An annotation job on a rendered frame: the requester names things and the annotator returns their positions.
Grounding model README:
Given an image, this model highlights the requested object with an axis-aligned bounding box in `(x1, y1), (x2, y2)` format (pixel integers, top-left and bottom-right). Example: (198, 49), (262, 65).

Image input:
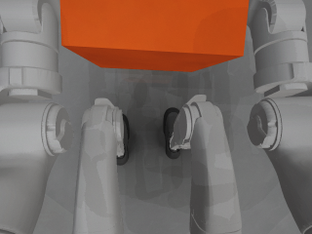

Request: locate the robot right shin
(169, 95), (223, 149)

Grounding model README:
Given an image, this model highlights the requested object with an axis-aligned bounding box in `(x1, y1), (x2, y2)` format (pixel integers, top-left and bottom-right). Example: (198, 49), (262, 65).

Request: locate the carton
(59, 0), (250, 72)

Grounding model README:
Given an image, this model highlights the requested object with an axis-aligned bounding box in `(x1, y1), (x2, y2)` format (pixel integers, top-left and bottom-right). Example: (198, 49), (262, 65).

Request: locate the right robot forearm
(247, 0), (312, 98)

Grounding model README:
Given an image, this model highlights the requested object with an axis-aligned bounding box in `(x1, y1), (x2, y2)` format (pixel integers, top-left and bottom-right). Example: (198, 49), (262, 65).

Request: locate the robot right upper arm
(247, 96), (312, 234)

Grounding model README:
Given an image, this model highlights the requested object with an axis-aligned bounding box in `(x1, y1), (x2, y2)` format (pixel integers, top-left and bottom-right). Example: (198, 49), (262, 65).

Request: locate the robot right thigh
(178, 101), (242, 234)

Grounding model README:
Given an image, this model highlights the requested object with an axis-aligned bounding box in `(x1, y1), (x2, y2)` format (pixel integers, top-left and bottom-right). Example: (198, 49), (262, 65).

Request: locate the robot left upper arm
(0, 102), (74, 234)

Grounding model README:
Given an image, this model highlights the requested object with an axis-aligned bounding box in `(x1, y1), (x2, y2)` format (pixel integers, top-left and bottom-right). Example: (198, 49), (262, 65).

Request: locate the left robot forearm
(0, 0), (62, 105)

